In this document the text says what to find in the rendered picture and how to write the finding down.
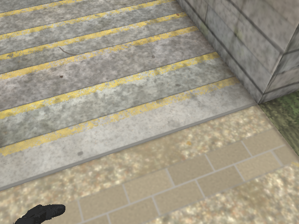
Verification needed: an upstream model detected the robot left hand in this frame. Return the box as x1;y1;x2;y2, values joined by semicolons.
13;204;65;224

